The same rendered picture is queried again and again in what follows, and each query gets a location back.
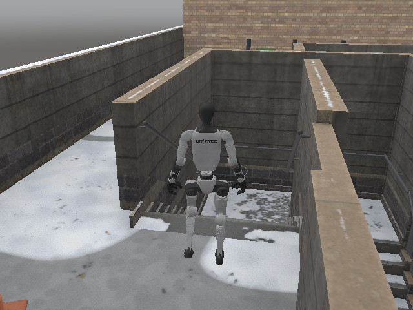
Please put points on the left robot forearm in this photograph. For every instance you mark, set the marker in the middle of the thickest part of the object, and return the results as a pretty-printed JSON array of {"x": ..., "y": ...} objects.
[{"x": 174, "y": 172}]

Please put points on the left robot hand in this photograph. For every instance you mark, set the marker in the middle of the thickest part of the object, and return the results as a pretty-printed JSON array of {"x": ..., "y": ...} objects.
[{"x": 173, "y": 185}]

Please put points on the right robot hand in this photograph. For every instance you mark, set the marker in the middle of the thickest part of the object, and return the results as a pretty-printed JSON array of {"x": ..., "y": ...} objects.
[{"x": 242, "y": 185}]

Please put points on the robot shin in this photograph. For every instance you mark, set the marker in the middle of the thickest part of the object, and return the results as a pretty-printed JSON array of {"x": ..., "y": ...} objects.
[
  {"x": 220, "y": 236},
  {"x": 190, "y": 225}
]

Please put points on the robot right shin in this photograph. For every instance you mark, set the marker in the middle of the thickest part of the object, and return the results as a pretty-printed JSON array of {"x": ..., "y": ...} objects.
[{"x": 220, "y": 236}]

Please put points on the robot left shin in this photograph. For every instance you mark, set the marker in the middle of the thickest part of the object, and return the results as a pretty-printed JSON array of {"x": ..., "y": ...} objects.
[{"x": 190, "y": 225}]

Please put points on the robot left upper arm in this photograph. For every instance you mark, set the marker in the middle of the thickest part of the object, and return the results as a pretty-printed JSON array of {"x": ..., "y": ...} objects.
[{"x": 182, "y": 148}]

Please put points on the right robot forearm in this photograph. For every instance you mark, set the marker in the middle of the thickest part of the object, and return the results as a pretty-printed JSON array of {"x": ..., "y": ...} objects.
[{"x": 238, "y": 172}]

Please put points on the robot right upper arm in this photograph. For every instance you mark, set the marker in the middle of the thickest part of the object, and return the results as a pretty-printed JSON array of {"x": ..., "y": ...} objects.
[{"x": 230, "y": 147}]

